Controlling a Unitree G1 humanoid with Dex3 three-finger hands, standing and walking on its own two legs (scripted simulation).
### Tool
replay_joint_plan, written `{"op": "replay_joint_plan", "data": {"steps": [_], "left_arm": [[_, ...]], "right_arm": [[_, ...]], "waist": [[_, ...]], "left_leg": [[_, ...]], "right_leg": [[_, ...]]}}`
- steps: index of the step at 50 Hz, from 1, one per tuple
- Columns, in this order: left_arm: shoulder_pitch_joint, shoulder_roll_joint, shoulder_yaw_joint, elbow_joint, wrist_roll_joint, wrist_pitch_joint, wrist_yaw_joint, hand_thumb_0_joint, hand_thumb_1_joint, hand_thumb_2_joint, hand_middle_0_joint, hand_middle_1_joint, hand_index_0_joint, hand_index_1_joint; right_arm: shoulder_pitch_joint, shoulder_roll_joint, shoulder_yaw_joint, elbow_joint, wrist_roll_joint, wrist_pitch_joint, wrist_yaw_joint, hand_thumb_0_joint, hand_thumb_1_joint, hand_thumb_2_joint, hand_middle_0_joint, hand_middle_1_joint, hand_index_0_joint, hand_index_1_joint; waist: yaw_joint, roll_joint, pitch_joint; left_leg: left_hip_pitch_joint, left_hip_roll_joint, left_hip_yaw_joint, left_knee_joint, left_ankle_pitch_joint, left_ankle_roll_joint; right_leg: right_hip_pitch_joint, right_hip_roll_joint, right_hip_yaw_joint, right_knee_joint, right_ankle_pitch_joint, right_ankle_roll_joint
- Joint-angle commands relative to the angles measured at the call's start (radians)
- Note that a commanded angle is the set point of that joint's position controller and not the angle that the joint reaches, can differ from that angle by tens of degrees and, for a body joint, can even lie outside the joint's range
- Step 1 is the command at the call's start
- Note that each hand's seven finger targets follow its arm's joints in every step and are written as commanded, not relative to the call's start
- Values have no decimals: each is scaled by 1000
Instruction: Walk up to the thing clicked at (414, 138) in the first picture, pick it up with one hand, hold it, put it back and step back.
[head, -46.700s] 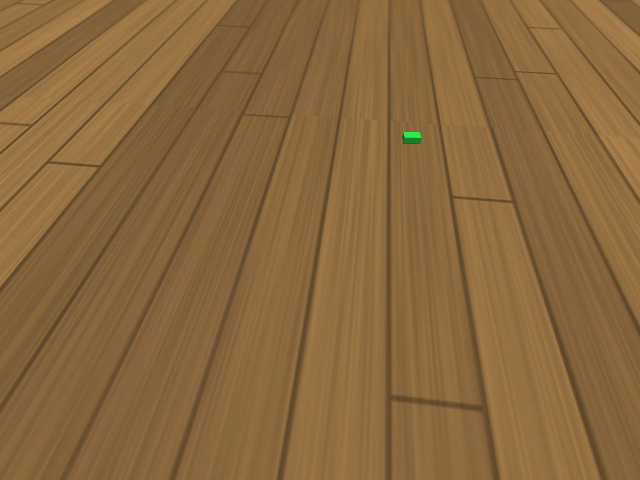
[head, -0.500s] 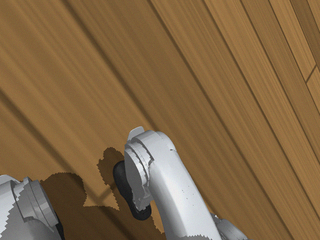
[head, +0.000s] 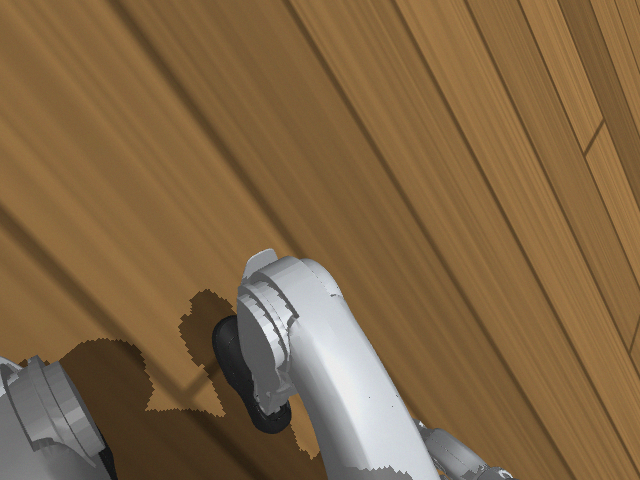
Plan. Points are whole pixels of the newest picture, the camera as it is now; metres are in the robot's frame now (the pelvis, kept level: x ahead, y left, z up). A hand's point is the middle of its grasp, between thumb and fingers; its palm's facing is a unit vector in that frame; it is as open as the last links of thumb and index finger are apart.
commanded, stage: rest palm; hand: left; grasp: from above
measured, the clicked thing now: out of the picture +0.47 +0.39 -0.30
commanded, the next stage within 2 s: close in 0.68 s
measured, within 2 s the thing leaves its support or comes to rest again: neither
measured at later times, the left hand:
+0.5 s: hand out of the picture +0.45 +0.38 -0.26, palm faces -0.34 -0.28 -0.90, open 13.1 cm
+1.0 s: hand out of the picture +0.45 +0.38 -0.26, palm faces -0.33 -0.28 -0.90, open 12.3 cm
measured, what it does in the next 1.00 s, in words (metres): stands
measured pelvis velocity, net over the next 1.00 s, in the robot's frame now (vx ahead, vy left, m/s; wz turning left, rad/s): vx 0.00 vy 0.00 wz -0.02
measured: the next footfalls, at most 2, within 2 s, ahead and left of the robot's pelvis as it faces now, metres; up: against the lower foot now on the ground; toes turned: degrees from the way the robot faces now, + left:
none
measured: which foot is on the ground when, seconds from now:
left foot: down 0.00-1.00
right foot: down 0.00-1.00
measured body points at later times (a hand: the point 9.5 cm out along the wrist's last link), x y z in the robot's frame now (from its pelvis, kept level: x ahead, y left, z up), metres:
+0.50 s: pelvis +0.00 +0.00 +0.00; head +0.30 +0.14 +0.30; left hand +0.47 +0.39 -0.21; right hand +0.03 -0.24 -0.04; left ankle +0.06 +0.13 -0.28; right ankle +0.12 -0.12 -0.28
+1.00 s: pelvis +0.00 +0.00 +0.01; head +0.30 +0.14 +0.30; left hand +0.47 +0.39 -0.21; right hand +0.04 -0.24 -0.03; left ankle +0.06 +0.12 -0.28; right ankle +0.12 -0.12 -0.28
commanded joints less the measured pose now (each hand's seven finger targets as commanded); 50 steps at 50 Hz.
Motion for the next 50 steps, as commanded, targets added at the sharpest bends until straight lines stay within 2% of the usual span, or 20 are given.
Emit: {"op": "replay_joint_plan", "data": {"steps": [1, 7, 9, 11, 13, 16, 17, 19, 20, 21, 22, 23, 26, 27, 33, 34, 38, 39, 49, 50], "left_arm": [[-222, 249, 0, -100, 4, 4, 57, 0, -375, 823, -232, -845, -222, -853], [-218, 251, 7, -98, 5, 21, 68, 0, -342, 798, -257, -824, -247, -832], [-249, 226, -17, -136, 1, 23, 66, 0, -354, 799, -250, -827, -240, -834], [-223, 252, 9, -103, -2, 29, 69, 0, -335, 783, -258, -831, -252, -834], [-197, 242, -5, -61, -4, 31, 71, 0, -352, 797, -251, -836, -242, -843], [-261, 240, -15, -136, -13, 21, 65, 0, -332, 783, -259, -834, -253, -837], [-200, 256, 3, -60, -12, 27, 66, 0, -333, 788, -263, -824, -254, -830], [-220, 251, -13, -106, -14, 22, 61, 0, -342, 795, -257, -831, -248, -839], [-211, 257, 3, -77, -11, 25, 61, 0, -333, 790, -260, -836, -253, -841], [-197, 248, -11, -85, -17, 20, 59, 0, -322, 780, -269, -827, -263, -831], [-235, 253, -19, -128, -20, 14, 59, 0, -333, 789, -272, -819, -260, -829], [-190, 277, 2, -61, -14, 19, 66, 0, -320, 782, -274, -831, -267, -836], [-221, 272, -10, -115, -14, 17, 61, 0, -318, 790, -277, -825, -268, -832], [-213, 281, 3, -87, -15, 20, 64, 0, -321, 785, -271, -821, -261, -828], [-204, 269, -10, -83, -20, 16, 55, 0, -307, 785, -285, -809, -274, -818], [-228, 275, -12, -113, -28, 9, 55, 0, -289, 766, -289, -821, -284, -824], [-188, 278, -6, -77, -17, 10, 60, 0, -285, 761, -290, -820, -285, -823], [-198, 278, -9, -83, -29, 7, 61, 0, -281, 769, -295, -823, -289, -827], [-244, 281, -19, -132, -24, 11, 72, 0, -140, 646, -392, -731, -398, -723], [-202, 286, -13, -73, -14, 20, 70, 0, -143, 650, -394, -739, -399, -732]], "right_arm": [[214, -345, -88, 40, 8, -4, -13, 0, -894, -902, 199, 300, 199, 300], [204, -353, -81, 37, 5, -7, -3, 0, -895, -902, 199, 300, 199, 300], [208, -354, -88, 35, 4, -12, -1, 0, -898, -903, 199, 300, 199, 300], [207, -358, -83, 39, 6, -12, 3, 0, -898, -903, 199, 300, 199, 300], [210, -360, -81, 31, 1, -9, 3, 0, -900, -904, 199, 300, 199, 300], [201, -356, -76, 26, 5, -13, 4, 0, -898, -903, 199, 300, 199, 300], [206, -355, -66, 34, 1, -14, 3, 0, -897, -903, 199, 300, 199, 300], [202, -363, -76, 30, 5, -16, 2, 0, -899, -904, 199, 300, 199, 300], [206, -341, -55, 38, 7, -16, 6, 0, -899, -904, 199, 300, 199, 300], [204, -358, -67, 31, 2, -15, 4, 0, -899, -904, 199, 300, 199, 300], [199, -363, -72, 24, 4, -18, 3, 0, -902, -905, 199, 300, 199, 300], [200, -353, -53, 27, 3, -14, 2, 0, -900, -904, 199, 300, 199, 300], [199, -365, -70, 34, 3, -13, 2, 0, -901, -905, 199, 300, 199, 300], [197, -361, -63, 31, 6, -14, 1, 0, -900, -905, 199, 300, 199, 300], [200, -346, -47, 36, 7, -15, 2, 0, -898, -904, 199, 300, 199, 300], [195, -369, -65, 35, 4, -15, -1, 0, -901, -905, 199, 300, 199, 300], [199, -353, -48, 32, 2, -8, 2, 0, -898, -904, 199, 300, 199, 300], [187, -358, -56, 25, 1, -10, -2, 0, -899, -904, 199, 300, 199, 300], [184, -364, -60, 23, 0, -3, -8, 0, -890, -899, 199, 300, 199, 300], [189, -359, -54, 35, -1, -1, -8, 0, -892, -901, 199, 300, 199, 300]], "waist": [[-60, 610, -654], [-66, 627, -623], [-73, 645, -628], [-70, 649, -647], [-83, 605, -613], [-81, 634, -619], [-85, 611, -621], [-78, 605, -609], [-80, 608, -606], [-91, 605, -611], [-82, 603, -617], [-82, 587, -627], [-77, 618, -608], [-81, 617, -619], [-84, 593, -597], [-85, 613, -599], [-83, 597, -606], [-82, 584, -595], [-87, 618, -616], [-88, 627, -603]], "left_leg": [[531, 60, 74, -266, 267, -2], [544, 66, 62, -271, 286, -8], [569, 67, 63, -273, 303, -11], [568, 70, 53, -276, 314, -13], [516, 63, 66, -274, 275, -3], [528, 65, 62, -269, 272, -4], [532, 67, 56, -273, 276, -5], [523, 67, 63, -269, 266, -4], [529, 70, 53, -269, 285, -6], [520, 67, 62, -267, 277, -2], [527, 67, 62, -263, 272, -1], [513, 69, 60, -269, 270, 0], [532, 71, 59, -276, 264, -6], [538, 73, 51, -277, 266, -8], [513, 72, 55, -264, 269, -2], [520, 71, 55, -274, 256, -5], [507, 72, 54, -274, 270, -4], [500, 70, 59, -272, 243, -1], [535, 74, 51, -280, 270, -8], [548, 77, 48, -289, 276, -12]], "right_leg": [[355, 21, -101, -180, 275, -82], [327, 17, -103, -176, 285, -80], [333, 19, -100, -174, 297, -83], [335, 17, -107, -171, 300, -82], [376, 24, -102, -189, 294, -82], [352, 22, -104, -188, 285, -82], [367, 20, -107, -190, 290, -80], [365, 21, -100, -191, 285, -80], [348, 15, -104, -184, 291, -78], [378, 24, -101, -196, 294, -78], [377, 24, -100, -196, 293, -77], [395, 25, -105, -203, 295, -77], [364, 26, -104, -194, 279, -80], [363, 24, -107, -193, 280, -81], [366, 20, -103, -199, 287, -75], [362, 23, -105, -193, 273, -78], [391, 24, -108, -200, 291, -77], [389, 27, -107, -205, 272, -76], [386, 28, -111, -204, 292, -79], [378, 26, -116, -202, 293, -80]]}}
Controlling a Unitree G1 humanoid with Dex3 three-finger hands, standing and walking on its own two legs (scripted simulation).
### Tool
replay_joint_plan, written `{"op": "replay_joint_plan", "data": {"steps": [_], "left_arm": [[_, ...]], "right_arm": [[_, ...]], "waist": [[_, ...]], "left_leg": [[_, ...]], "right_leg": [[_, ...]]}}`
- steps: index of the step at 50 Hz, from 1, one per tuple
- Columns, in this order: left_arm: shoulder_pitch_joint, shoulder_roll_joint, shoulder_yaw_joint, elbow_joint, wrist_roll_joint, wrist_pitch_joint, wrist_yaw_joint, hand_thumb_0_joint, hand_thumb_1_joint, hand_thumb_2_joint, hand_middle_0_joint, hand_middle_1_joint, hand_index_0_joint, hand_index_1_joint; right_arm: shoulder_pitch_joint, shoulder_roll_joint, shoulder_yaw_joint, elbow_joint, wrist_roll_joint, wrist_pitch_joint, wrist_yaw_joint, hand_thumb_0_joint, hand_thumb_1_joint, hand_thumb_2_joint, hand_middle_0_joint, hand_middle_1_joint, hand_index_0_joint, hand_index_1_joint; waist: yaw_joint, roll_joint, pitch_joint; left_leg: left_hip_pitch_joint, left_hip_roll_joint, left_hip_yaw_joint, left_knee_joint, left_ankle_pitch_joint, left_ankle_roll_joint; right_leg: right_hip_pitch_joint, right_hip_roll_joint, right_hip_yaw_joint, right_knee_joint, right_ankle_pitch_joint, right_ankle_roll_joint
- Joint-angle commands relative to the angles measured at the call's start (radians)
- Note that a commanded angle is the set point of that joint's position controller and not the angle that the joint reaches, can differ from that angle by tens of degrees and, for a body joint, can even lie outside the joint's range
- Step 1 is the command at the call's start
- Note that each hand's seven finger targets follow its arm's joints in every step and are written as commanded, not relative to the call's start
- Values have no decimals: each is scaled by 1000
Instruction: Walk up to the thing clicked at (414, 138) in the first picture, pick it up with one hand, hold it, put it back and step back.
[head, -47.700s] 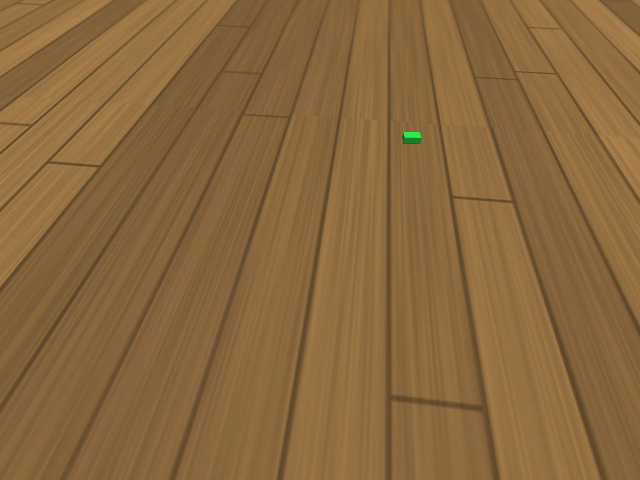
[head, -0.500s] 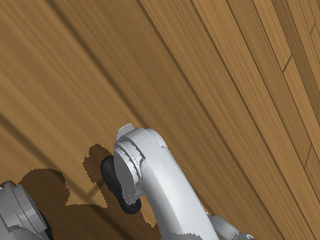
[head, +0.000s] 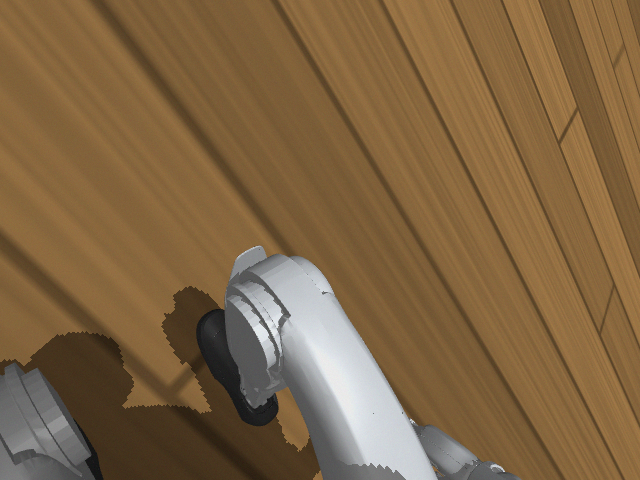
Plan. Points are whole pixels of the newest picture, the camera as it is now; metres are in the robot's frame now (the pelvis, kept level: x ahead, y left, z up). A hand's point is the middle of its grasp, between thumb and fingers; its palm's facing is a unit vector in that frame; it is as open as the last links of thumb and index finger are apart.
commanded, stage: close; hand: left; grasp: from above
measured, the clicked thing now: out of the picture +0.47 +0.40 -0.31
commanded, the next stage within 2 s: settle in 1.32 s
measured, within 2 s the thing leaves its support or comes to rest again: leaves its support in 1.76 s
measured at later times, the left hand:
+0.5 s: hand out of the picture +0.45 +0.39 -0.27, palm faces -0.34 -0.28 -0.90, open 10.8 cm
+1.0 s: hand out of the picture +0.45 +0.39 -0.27, palm faces -0.33 -0.27 -0.90, open 9.0 cm
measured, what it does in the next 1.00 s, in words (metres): stands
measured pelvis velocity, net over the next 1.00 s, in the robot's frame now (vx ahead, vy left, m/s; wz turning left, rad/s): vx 0.00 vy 0.00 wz -0.01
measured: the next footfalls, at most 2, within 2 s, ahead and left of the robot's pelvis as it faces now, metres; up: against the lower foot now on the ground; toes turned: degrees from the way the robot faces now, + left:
none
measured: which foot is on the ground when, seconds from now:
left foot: down 0.00-1.00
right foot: down 0.00-1.00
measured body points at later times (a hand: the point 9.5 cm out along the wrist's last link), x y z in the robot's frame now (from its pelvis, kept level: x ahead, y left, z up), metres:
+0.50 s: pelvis +0.00 +0.00 +0.00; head +0.30 +0.14 +0.29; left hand +0.46 +0.40 -0.22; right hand +0.04 -0.24 -0.05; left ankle +0.06 +0.12 -0.29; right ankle +0.12 -0.12 -0.29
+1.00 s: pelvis +0.00 +0.00 +0.00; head +0.31 +0.14 +0.29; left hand +0.46 +0.40 -0.22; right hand +0.04 -0.24 -0.04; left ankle +0.06 +0.12 -0.29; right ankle +0.12 -0.12 -0.29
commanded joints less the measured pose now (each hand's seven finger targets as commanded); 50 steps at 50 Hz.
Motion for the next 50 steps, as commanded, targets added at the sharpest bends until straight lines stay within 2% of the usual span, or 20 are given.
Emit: {"op": "replay_joint_plan", "data": {"steps": [1, 4, 6, 7, 9, 11, 13, 15, 18, 20, 24, 29, 35, 36, 39, 42, 45, 47, 48, 50], "left_arm": [[-210, 233, -9, -114, 9, 11, 38, 0, -133, 639, -392, -741, -401, -730], [-169, 213, -11, -88, 4, 22, 33, 0, -120, 632, -413, -711, -418, -705], [-231, 236, -8, -159, 2, 13, 36, 0, -95, 608, -429, -711, -438, -700], [-169, 228, -1, -79, 1, 24, 35, 0, -99, 616, -429, -701, -435, -694], [-182, 228, -6, -106, -2, 23, 30, 0, -83, 606, -442, -687, -447, -680], [-161, 214, -9, -96, -8, 21, 25, 0, -62, 586, -450, -680, -459, -669], [-210, 224, -9, -126, -5, 13, 25, 0, -59, 582, -457, -675, -466, -666], [-165, 216, -10, -92, -4, 16, 25, 0, -38, 565, -470, -667, -480, -655], [-173, 224, -14, -107, -10, 8, 20, 0, -6, 548, -502, -636, -510, -626], [-174, 234, -11, -117, -15, 3, 21, 0, 25, 525, -525, -610, -534, -600], [-175, 246, -1, -103, -11, -4, 28, 0, 80, 486, -559, -590, -573, -574], [-176, 244, 1, -116, -9, 4, 30, 0, 98, 469, -579, -562, -590, -550], [-202, 250, -7, -133, -1, 6, 36, 0, 168, 428, -628, -537, -644, -520], [-184, 237, -8, -93, 6, 12, 34, 0, 175, 422, -636, -529, -651, -512], [-184, 228, -11, -103, -4, 10, 33, 0, 204, 401, -656, -515, -673, -496], [-173, 217, -15, -101, -10, 14, 28, 0, 233, 363, -675, -501, -697, -477], [-182, 247, -2, -122, -14, 11, 31, 0, 256, 351, -691, -487, -714, -462], [-161, 242, 1, -114, -10, 15, 28, 0, 280, 325, -705, -471, -730, -444], [-154, 233, -7, -103, -15, 17, 24, 0, 290, 319, -715, -460, -740, -434], [-163, 237, -1, -115, -19, 13, 23, 0, 315, 308, -732, -449, -758, -422]], "right_arm": [[212, -357, -101, 49, 10, 7, -12, 0, -891, -900, 199, 300, 199, 300], [209, -338, -84, 47, 12, 7, -6, 0, -890, -900, 199, 300, 199, 300], [205, -365, -105, 37, 12, 7, -7, 0, -892, -900, 199, 300, 199, 300], [212, -345, -90, 47, 12, 9, -6, 0, -891, -900, 199, 300, 199, 300], [211, -355, -99, 42, 12, 9, -6, 0, -890, -900, 199, 300, 199, 300], [208, -340, -85, 47, 12, 9, -6, 0, -888, -899, 199, 300, 199, 300], [214, -358, -100, 51, 14, 7, -8, 0, -891, -900, 199, 300, 199, 300], [207, -341, -82, 44, 13, 8, -6, 0, -890, -900, 199, 300, 199, 300], [205, -344, -83, 33, 14, 9, -8, 0, -890, -900, 199, 300, 199, 300], [204, -349, -83, 39, 11, 9, -11, 0, -889, -899, 199, 300, 200, 300], [201, -347, -78, 40, 10, 10, -14, 0, -888, -899, 199, 300, 199, 300], [214, -346, -74, 47, 10, 10, -10, 0, -891, -900, 199, 300, 200, 300], [206, -362, -90, 39, 5, 15, -14, 0, -890, -900, 199, 300, 199, 300], [209, -344, -76, 40, 9, 15, -12, 0, -890, -900, 199, 300, 199, 300], [210, -350, -83, 54, 7, 14, -11, 0, -889, -899, 199, 300, 199, 300], [206, -339, -75, 40, 11, 13, -7, 0, -891, -899, 199, 300, 199, 300], [202, -358, -91, 41, 6, 13, -9, 0, -890, -899, 199, 300, 199, 300], [201, -338, -74, 42, 13, 12, -5, 0, -889, -899, 199, 300, 199, 300], [206, -342, -76, 39, 9, 14, -4, 0, -889, -899, 199, 300, 199, 300], [207, -340, -73, 45, 13, 15, -4, 0, -889, -899, 199, 300, 199, 300]], "waist": [[-71, 670, -636], [-74, 641, -632], [-70, 672, -649], [-68, 645, -637], [-68, 634, -640], [-73, 636, -640], [-76, 662, -627], [-74, 646, -631], [-75, 607, -611], [-76, 615, -619], [-68, 619, -634], [-77, 636, -647], [-73, 651, -644], [-75, 646, -632], [-81, 661, -617], [-77, 625, -602], [-70, 634, -620], [-64, 632, -637], [-74, 619, -626], [-68, 625, -633]], "left_leg": [[537, 71, 65, -277, 267, -17], [531, 72, 68, -263, 306, -13], [535, 71, 73, -266, 297, -12], [528, 71, 71, -266, 294, -11], [520, 70, 74, -265, 284, -9], [523, 73, 67, -266, 295, -10], [536, 73, 60, -273, 282, -15], [531, 74, 61, -271, 291, -14], [475, 64, 83, -253, 244, 0], [487, 67, 79, -261, 241, -3], [494, 69, 73, -264, 229, -6], [519, 74, 69, -253, 296, -8], [512, 69, 77, -258, 262, -9], [504, 70, 74, -257, 266, -10], [526, 76, 60, -270, 281, -16], [503, 72, 66, -259, 278, -10], [504, 72, 73, -264, 247, -9], [504, 73, 67, -258, 284, -9], [494, 70, 74, -256, 274, -4], [496, 73, 64, -259, 279, -7]], "right_leg": [[335, 19, -97, -162, 267, -84], [351, 16, -91, -169, 300, -78], [357, 19, -89, -170, 296, -81], [361, 18, -91, -171, 296, -80], [362, 22, -90, -171, 289, -80], [359, 18, -91, -172, 291, -78], [324, 14, -94, -160, 273, -82], [348, 16, -94, -166, 287, -80], [367, 20, -85, -179, 268, -77], [371, 19, -86, -180, 265, -77], [367, 19, -92, -176, 252, -78], [377, 16, -90, -169, 303, -75], [378, 26, -95, -174, 278, -80], [370, 21, -95, -171, 282, -80], [342, 19, -99, -164, 280, -79], [348, 14, -93, -165, 287, -76], [364, 21, -91, -176, 267, -79], [362, 15, -91, -170, 290, -76], [379, 19, -88, -176, 289, -76], [360, 15, -91, -173, 286, -75]]}}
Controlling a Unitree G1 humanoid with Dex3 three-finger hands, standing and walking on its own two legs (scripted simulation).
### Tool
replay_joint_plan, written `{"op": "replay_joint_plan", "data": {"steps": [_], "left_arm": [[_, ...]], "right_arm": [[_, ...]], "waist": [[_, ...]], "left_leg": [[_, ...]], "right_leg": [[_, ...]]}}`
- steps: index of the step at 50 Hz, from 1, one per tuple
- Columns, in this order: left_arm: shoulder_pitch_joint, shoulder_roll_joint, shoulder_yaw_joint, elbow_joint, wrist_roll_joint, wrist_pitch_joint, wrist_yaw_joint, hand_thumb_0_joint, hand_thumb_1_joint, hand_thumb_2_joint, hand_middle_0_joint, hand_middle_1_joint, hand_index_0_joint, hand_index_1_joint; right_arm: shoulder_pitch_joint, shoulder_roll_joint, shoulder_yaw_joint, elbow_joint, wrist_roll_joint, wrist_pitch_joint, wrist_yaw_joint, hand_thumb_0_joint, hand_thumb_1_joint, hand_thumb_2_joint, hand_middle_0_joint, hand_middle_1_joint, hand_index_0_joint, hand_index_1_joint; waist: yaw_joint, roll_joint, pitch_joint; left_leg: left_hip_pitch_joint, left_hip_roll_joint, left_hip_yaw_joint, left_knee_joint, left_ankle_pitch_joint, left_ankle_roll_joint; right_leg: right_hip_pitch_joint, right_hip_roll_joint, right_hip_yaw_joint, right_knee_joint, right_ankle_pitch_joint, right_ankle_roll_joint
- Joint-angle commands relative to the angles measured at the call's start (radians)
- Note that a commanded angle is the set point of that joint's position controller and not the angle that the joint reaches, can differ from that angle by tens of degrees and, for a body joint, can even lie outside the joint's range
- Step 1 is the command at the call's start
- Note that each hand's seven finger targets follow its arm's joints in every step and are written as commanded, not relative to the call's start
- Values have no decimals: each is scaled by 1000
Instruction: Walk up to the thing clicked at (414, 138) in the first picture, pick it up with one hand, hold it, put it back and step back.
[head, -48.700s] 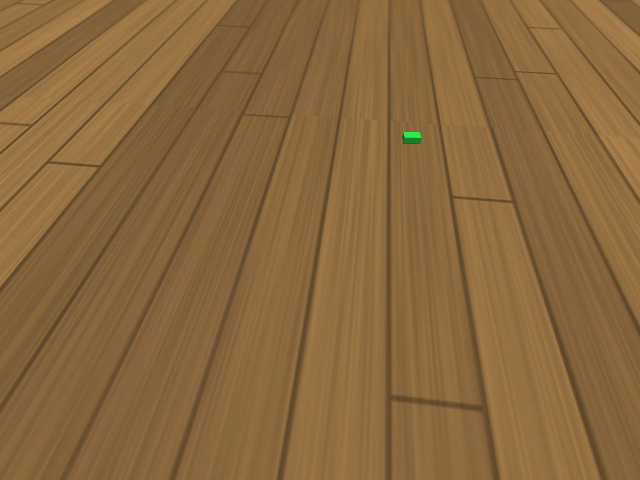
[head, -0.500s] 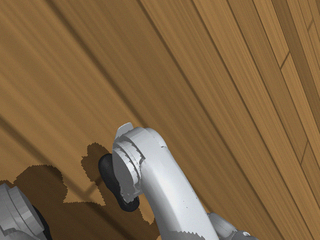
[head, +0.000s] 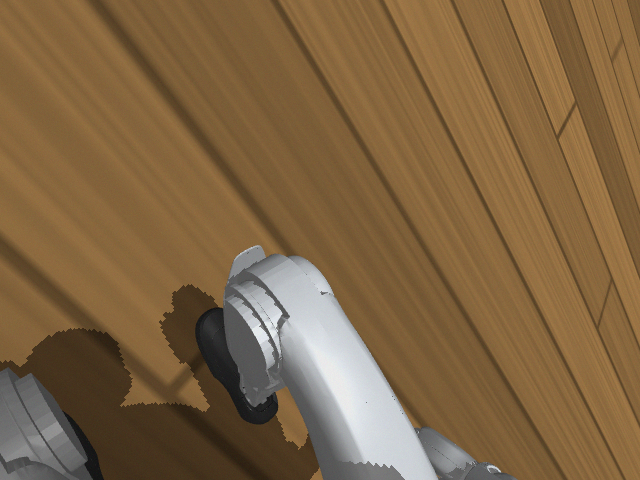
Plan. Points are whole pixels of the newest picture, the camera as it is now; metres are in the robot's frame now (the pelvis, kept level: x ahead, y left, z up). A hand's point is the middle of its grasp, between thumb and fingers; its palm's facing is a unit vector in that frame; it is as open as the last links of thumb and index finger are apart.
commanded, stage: close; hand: left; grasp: from above
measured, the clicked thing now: out of the picture +0.46 +0.40 -0.31
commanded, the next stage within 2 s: settle in 0.32 s
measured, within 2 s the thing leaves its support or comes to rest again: leaves its support in 0.76 s
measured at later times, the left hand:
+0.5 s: hand out of the picture +0.45 +0.39 -0.27, palm faces -0.33 -0.28 -0.90, open 8.6 cm
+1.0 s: hand out of the picture +0.47 +0.40 -0.21, palm faces -0.26 -0.27 -0.93, open 8.5 cm
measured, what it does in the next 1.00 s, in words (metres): stands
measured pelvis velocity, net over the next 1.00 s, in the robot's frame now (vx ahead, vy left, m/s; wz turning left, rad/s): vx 0.01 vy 0.00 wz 0.02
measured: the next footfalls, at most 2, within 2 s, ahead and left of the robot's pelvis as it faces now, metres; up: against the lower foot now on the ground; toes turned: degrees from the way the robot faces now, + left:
none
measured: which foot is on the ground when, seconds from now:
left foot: down 0.00-1.00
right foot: down 0.00-1.00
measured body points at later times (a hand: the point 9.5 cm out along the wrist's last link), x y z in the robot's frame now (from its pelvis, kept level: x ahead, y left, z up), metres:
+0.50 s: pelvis +0.00 +0.00 +0.00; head +0.30 +0.14 +0.29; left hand +0.46 +0.40 -0.21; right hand +0.04 -0.24 -0.05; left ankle +0.06 +0.12 -0.29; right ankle +0.12 -0.12 -0.29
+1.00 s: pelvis +0.01 +0.00 +0.00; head +0.28 +0.14 +0.32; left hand +0.48 +0.41 -0.16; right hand +0.07 -0.25 -0.05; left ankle +0.06 +0.12 -0.29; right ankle +0.12 -0.12 -0.29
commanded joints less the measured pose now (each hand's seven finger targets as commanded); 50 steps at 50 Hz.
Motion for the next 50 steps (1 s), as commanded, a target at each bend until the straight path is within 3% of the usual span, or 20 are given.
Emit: {"op": "replay_joint_plan", "data": {"steps": [1, 5, 7, 12, 21, 22, 27, 29, 30, 32, 33, 35, 39, 43, 44, 45, 46, 47, 49, 50], "left_arm": [[-170, 232, 0, -94, -10, 5, 29, 0, 316, 309, -741, -436, -763, -413], [-179, 226, -3, -110, -8, 4, 21, 0, 352, 340, -775, -446, -794, -426], [-174, 211, -11, -87, -8, 8, 19, 0, 388, 312, -802, -423, -822, -402], [-168, 227, -3, -105, -3, 3, 14, 0, 473, 325, -868, -415, -887, -395], [-187, 221, -15, -94, -7, -6, 19, 0, 577, 306, -949, -378, -967, -358], [-169, 214, -18, -72, -9, -5, 21, 0, 512, 287, -937, -431, -970, -398], [-196, 224, -16, -101, -11, 5, 13, 0, 624, 311, -1033, -397, -1060, -371], [-204, 236, -9, -131, -11, 10, 7, 0, 655, 326, -1058, -398, -1083, -374], [-234, 261, 10, -192, -4, 10, 7, 0, 667, 316, -1064, -399, -1091, -373], [-238, 251, 1, -204, -5, 13, 7, 0, 665, 343, -1081, -377, -1097, -362], [-191, 246, 10, -152, 5, 26, 4, 0, 670, 352, -1081, -380, -1098, -364], [-247, 269, 34, -251, 6, 26, 9, 0, 704, 327, -1100, -366, -1120, -347], [-243, 224, 22, -299, 8, 47, -9, 0, 755, 319, -1132, -361, -1155, -338], [-225, 196, 30, -354, 10, 69, -36, 0, 787, 276, -1149, -335, -1177, -308], [-218, 204, 47, -398, 6, 75, -44, 0, 804, 263, -1158, -329, -1188, -299], [-190, 158, 29, -378, -4, 84, -57, 0, 817, 257, -1166, -332, -1198, -301], [-178, 124, 15, -370, -6, 93, -72, 0, 831, 249, -1171, -329, -1205, -295], [-205, 114, 16, -423, -8, 99, -85, 0, 841, 248, -1170, -337, -1208, -299], [-199, 86, 19, -435, -19, 113, -106, 0, 870, 204, -1183, -323, -1228, -278], [-179, 54, 3, -413, -20, 118, -122, 0, 880, 215, -1203, -305, -1242, -266]], "right_arm": [[213, -347, -89, 42, 10, 4, -10, 0, -891, -900, 199, 300, 199, 300], [211, -357, -104, 45, 10, 7, -13, 0, -892, -900, 199, 300, 199, 300], [213, -345, -87, 42, 9, 6, -10, 0, -891, -900, 199, 300, 199, 300], [209, -341, -83, 44, 14, 7, -9, 0, -891, -899, 199, 300, 199, 300], [217, -346, -82, 51, 7, 11, -17, 0, -889, -899, 199, 300, 199, 300], [213, -345, -82, 46, 5, 12, -20, 0, -912, -903, 200, 300, 200, 300], [218, -344, -80, 53, 10, 14, -21, 0, -909, -903, 200, 300, 199, 300], [220, -341, -84, 55, 12, 14, -21, 0, -909, -902, 200, 300, 200, 300], [226, -340, -85, 58, 12, 16, -18, 0, -909, -902, 200, 300, 200, 300], [199, -366, -114, 33, 12, 14, -21, 0, -909, -903, 200, 300, 199, 300], [224, -340, -98, 51, 15, 17, -18, 0, -906, -902, 200, 300, 199, 300], [230, -356, -125, 56, 17, 20, -17, 0, -907, -902, 200, 300, 199, 300], [213, -347, -146, 31, 25, 24, -10, 0, -903, -901, 200, 300, 199, 300], [217, -336, -177, 31, 40, 28, -5, 0, -901, -901, 200, 300, 199, 300], [220, -333, -187, 35, 45, 33, -2, 0, -898, -900, 200, 300, 199, 300], [215, -326, -197, 32, 52, 37, 0, 0, -900, -900, 200, 300, 199, 300], [220, -318, -203, 33, 55, 39, 5, 0, -898, -899, 200, 300, 199, 300], [236, -317, -212, 36, 60, 43, 8, 0, -895, -898, 200, 300, 199, 300], [233, -309, -230, 45, 72, 53, 13, 0, -892, -897, 200, 300, 199, 300], [238, -306, -236, 43, 77, 55, 18, 0, -893, -897, 200, 300, 199, 300]], "waist": [[-69, 623, -634], [-65, 646, -628], [-76, 622, -632], [-61, 629, -626], [-76, 621, -632], [-74, 603, -632], [-77, 636, -648], [-66, 659, -644], [-57, 691, -684], [-59, 691, -695], [-55, 677, -684], [-32, 728, -728], [-25, 748, -764], [12, 756, -804], [35, 773, -850], [47, 772, -856], [36, 758, -846], [32, 749, -862], [61, 741, -881], [53, 724, -860]], "left_leg": [[514, 69, 69, -264, 288, -14], [541, 73, 62, -272, 275, -21], [515, 69, 65, -259, 282, -14], [523, 74, 59, -264, 283, -18], [498, 69, 67, -259, 275, -13], [494, 69, 68, -263, 265, -13], [534, 77, 56, -266, 286, -18], [535, 72, 69, -263, 288, -18], [558, 77, 65, -266, 315, -24], [560, 73, 75, -259, 303, -19], [552, 71, 76, -261, 311, -19], [574, 71, 77, -269, 316, -27], [586, 66, 92, -279, 320, -26], [579, 56, 106, -291, 315, -25], [611, 56, 107, -297, 342, -28], [611, 51, 111, -299, 343, -28], [602, 49, 120, -292, 351, -23], [603, 47, 122, -288, 372, -21], [582, 43, 129, -293, 363, -19], [567, 40, 131, -289, 358, -16]], "right_leg": [[378, 16, -86, -170, 292, -79], [341, 16, -89, -164, 270, -83], [356, 17, -89, -167, 285, -80], [333, 12, -89, -160, 274, -80], [373, 18, -90, -165, 283, -79], [389, 22, -91, -169, 281, -80], [348, 14, -95, -164, 283, -78], [356, 13, -84, -166, 287, -80], [350, 12, -86, -160, 296, -82], [363, 20, -85, -165, 290, -85], [360, 16, -84, -165, 301, -84], [347, 16, -85, -151, 295, -90], [352, 21, -81, -156, 298, -94], [336, 19, -71, -154, 295, -98], [339, 16, -69, -152, 306, -98], [319, 16, -67, -145, 301, -101], [322, 18, -61, -153, 308, -100], [323, 17, -57, -155, 324, -97], [299, 13, -53, -149, 322, -100], [287, 12, -49, -151, 316, -101]]}}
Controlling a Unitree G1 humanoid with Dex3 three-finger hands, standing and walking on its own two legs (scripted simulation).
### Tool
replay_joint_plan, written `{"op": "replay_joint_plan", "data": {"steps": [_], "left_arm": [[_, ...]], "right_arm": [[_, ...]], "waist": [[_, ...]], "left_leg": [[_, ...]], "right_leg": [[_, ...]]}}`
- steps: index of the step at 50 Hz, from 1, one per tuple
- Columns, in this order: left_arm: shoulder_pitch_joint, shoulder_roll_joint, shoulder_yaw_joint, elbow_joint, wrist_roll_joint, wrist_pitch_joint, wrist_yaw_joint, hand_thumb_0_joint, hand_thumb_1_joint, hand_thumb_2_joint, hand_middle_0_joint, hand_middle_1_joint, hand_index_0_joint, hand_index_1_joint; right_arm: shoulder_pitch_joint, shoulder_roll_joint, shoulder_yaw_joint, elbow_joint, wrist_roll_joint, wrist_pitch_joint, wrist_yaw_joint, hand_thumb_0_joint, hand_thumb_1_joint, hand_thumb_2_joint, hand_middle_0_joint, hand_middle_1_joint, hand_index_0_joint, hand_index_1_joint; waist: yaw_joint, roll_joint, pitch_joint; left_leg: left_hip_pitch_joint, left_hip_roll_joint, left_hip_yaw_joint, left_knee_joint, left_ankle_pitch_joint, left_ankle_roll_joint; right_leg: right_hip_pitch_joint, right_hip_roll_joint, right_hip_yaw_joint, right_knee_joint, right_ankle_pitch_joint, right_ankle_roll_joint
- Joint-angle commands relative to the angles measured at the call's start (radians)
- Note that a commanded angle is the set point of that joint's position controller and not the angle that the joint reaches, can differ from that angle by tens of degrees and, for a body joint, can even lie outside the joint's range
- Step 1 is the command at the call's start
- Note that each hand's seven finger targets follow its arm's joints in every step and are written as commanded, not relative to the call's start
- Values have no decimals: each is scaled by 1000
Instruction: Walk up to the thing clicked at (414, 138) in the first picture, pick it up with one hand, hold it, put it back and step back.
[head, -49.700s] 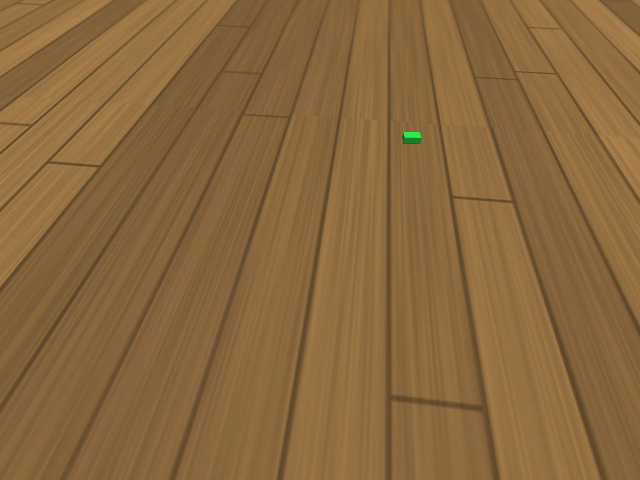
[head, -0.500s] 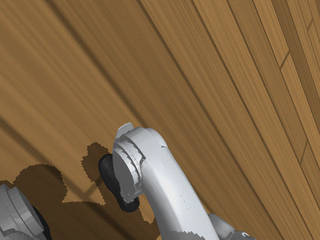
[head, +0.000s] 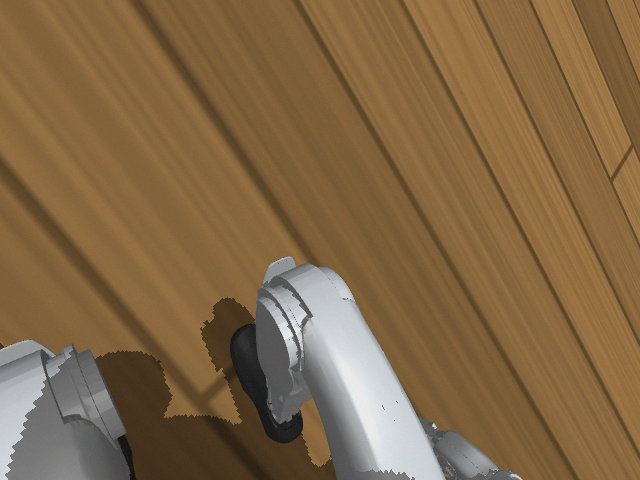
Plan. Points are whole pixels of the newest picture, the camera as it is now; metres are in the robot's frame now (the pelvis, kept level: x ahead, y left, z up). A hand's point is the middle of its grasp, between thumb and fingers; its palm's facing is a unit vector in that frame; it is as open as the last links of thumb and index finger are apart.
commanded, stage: settle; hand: left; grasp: from above
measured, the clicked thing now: out of the picture +0.48 +0.40 -0.26
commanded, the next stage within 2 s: lift in 0.34 s
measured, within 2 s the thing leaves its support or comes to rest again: neither
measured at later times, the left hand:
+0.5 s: hand out of the picture +0.46 +0.39 -0.15, palm faces -0.30 -0.25 -0.92, open 8.5 cm
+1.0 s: hand out of the picture +0.39 +0.39 -0.04, palm faces -0.37 -0.24 -0.90, open 8.5 cm
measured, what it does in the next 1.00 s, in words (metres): rises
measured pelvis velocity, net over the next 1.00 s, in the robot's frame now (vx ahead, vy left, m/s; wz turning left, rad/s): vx -0.01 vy -0.01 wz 0.17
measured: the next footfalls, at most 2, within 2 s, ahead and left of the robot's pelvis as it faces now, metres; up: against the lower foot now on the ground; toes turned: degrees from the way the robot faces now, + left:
none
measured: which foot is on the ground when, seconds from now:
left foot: down 0.00-1.00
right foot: down 0.00-1.00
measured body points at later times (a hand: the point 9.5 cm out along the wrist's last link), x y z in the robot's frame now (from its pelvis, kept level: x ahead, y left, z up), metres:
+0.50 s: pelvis +0.00 -0.01 +0.00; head +0.25 +0.10 +0.36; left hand +0.47 +0.40 -0.10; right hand +0.08 -0.26 -0.09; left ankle +0.06 +0.12 -0.29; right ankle +0.12 -0.12 -0.29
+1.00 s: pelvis -0.01 -0.01 +0.06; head +0.20 +0.07 +0.46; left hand +0.41 +0.39 +0.01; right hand +0.11 -0.28 -0.05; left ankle +0.06 +0.12 -0.29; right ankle +0.11 -0.12 -0.29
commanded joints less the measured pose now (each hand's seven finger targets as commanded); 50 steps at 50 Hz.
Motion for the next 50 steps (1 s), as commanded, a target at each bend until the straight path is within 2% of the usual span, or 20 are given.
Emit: {"op": "replay_joint_plan", "data": {"steps": [1, 3, 6, 7, 10, 13, 16, 20, 22, 23, 24, 26, 29, 32, 36, 40, 42, 45, 47, 50], "left_arm": [[-237, 180, -31, -134, -8, 35, -8, 0, 884, 228, -1207, -307, -1246, -269], [-265, 178, -21, -180, -14, 36, -29, 0, 904, 204, -1219, -291, -1259, -251], [-247, 140, -44, -159, -11, 35, -60, 0, 893, 217, -1229, -287, -1263, -255], [-278, 164, -34, -209, -7, 32, -67, 0, 891, 214, -1220, -294, -1257, -258], [-308, 140, -34, -254, -4, 20, -78, 0, 898, 241, -1228, -300, -1262, -267], [-300, 123, -31, -227, 6, 17, -82, 0, 886, 268, -1227, -292, -1254, -266], [-331, 122, -22, -271, 13, 15, -83, 0, 903, 265, -1236, -307, -1265, -279], [-319, 110, -16, -268, 6, 28, -90, 0, 866, 309, -1209, -336, -1234, -311], [-322, 93, -16, -277, -2, 32, -99, 0, 938, 225, -1247, -384, -1303, -326], [-305, 112, -7, -281, -7, 35, -104, 0, 858, 305, -1167, -322, -1223, -285], [-297, 106, -4, -291, -9, 37, -110, 0, 916, 225, -1232, -392, -1284, -338], [-264, 113, 3, -294, -9, 47, -133, 0, 996, 258, -1259, -384, -1315, -325], [-254, 110, 6, -344, -30, 52, -178, 0, 981, 232, -1243, -373, -1302, -312], [-191, 116, 13, -376, -18, 46, -225, 0, 970, 215, -1238, -338, -1293, -280], [-136, 106, 36, -503, -17, 31, -261, 0, 952, 232, -1226, -324, -1276, -271], [-102, 49, 23, -585, -31, 26, -279, 0, 883, 218, -1174, -315, -1222, -263], [-63, 38, 28, -620, -36, 25, -289, 0, 856, 216, -1153, -307, -1199, -258], [-19, -12, 6, -650, -40, 24, -309, 0, 825, 215, -1121, -316, -1169, -265], [-25, -36, -14, -703, -53, 21, -313, 0, 816, 240, -1120, -327, -1164, -280], [19, -76, -41, -739, -83, 20, -327, 0, 794, 236, -1079, -366, -1132, -309]], "right_arm": [[212, -310, -124, 24, 30, 16, 2, 0, -889, -896, 200, 300, 200, 300], [226, -306, -141, 22, 35, 26, 1, 0, -886, -895, 200, 300, 200, 300], [219, -287, -151, 8, 41, 38, -3, 0, -890, -896, 200, 300, 199, 300], [230, -288, -155, 7, 42, 43, -5, 0, -887, -895, 200, 300, 200, 300], [224, -268, -169, 6, 50, 59, -13, 0, -886, -895, 200, 300, 200, 300], [229, -267, -178, -1, 57, 77, -21, 0, -882, -894, 200, 300, 200, 300], [227, -246, -188, -5, 62, 95, -32, 0, -885, -895, 200, 300, 200, 300], [237, -236, -202, 3, 64, 115, -43, 0, -883, -894, 200, 300, 200, 300], [251, -234, -209, 8, 64, 124, -47, 0, -916, -907, 199, 300, 199, 299], [245, -226, -209, 7, 66, 127, -49, 0, -867, -887, 201, 299, 200, 299], [245, -225, -213, 6, 66, 132, -53, 0, -915, -907, 199, 300, 199, 300], [253, -223, -221, 4, 72, 143, -57, 0, -901, -900, 200, 299, 199, 299], [257, -211, -238, -2, 81, 164, -69, 0, -901, -900, 200, 299, 199, 299], [259, -216, -256, -3, 86, 184, -83, 0, -898, -900, 200, 300, 200, 300], [260, -205, -283, -17, 105, 210, -98, 0, -896, -898, 200, 300, 200, 300], [257, -185, -312, -14, 120, 224, -117, 0, -895, -898, 200, 300, 200, 300], [251, -178, -331, -14, 127, 228, -126, 0, -896, -898, 200, 300, 200, 300], [240, -173, -351, -15, 139, 233, -143, 0, -893, -897, 200, 300, 200, 300], [237, -158, -357, -21, 147, 233, -154, 0, -893, -898, 200, 300, 200, 300], [221, -141, -362, -23, 156, 229, -173, 0, -891, -896, 200, 300, 200, 300]], "waist": [[-29, 601, -696], [-19, 574, -704], [-6, 530, -695], [-8, 526, -724], [16, 566, -792], [15, 539, -766], [40, 572, -828], [46, 542, -845], [41, 526, -839], [63, 525, -865], [66, 539, -877], [79, 528, -912], [91, 484, -935], [107, 452, -923], [149, 460, -994], [159, 444, -997], [185, 434, -1009], [198, 463, -966], [194, 427, -997], [197, 369, -962]], "left_leg": [[553, 39, 103, -264, 324, -2], [524, 32, 107, -272, 287, 2], [490, 27, 121, -279, 231, 9], [493, 24, 125, -276, 236, 11], [533, 21, 132, -282, 258, 4], [517, 14, 131, -293, 232, 4], [537, 8, 152, -294, 241, 3], [537, 3, 164, -294, 252, 9], [526, 1, 170, -294, 263, 10], [532, 1, 171, -302, 259, 10], [534, -1, 179, -302, 261, 11], [553, -2, 183, -313, 279, 11], [526, -7, 198, -320, 277, 21], [525, -13, 206, -331, 275, 22], [594, -17, 211, -372, 310, 21], [620, -21, 226, -411, 298, 26], [644, -23, 228, -444, 280, 26], [710, -25, 206, -533, 219, 20], [716, -24, 214, -551, 197, 29], [710, -26, 217, -597, 157, 37]], "right_leg": [[336, 32, -68, -163, 317, -78], [326, 24, -58, -165, 295, -80], [336, 27, -45, -179, 255, -80], [356, 23, -40, -179, 260, -78], [336, 20, -38, -159, 269, -83], [294, 13, -36, -154, 245, -87], [304, 13, -21, -153, 249, -87], [302, 8, -9, -163, 254, -87], [314, 4, -5, -169, 260, -85], [323, 6, 0, -169, 253, -87], [336, 4, 3, -173, 255, -86], [366, 2, 8, -176, 264, -87], [418, 1, 28, -213, 262, -83], [432, -3, 36, -241, 242, -92], [459, -12, 44, -266, 263, -97], [469, -18, 60, -316, 254, -95], [459, -22, 65, -336, 229, -99], [412, -29, 61, -360, 175, -103], [466, -27, 70, -399, 167, -97], [497, -24, 83, -457, 131, -92]]}}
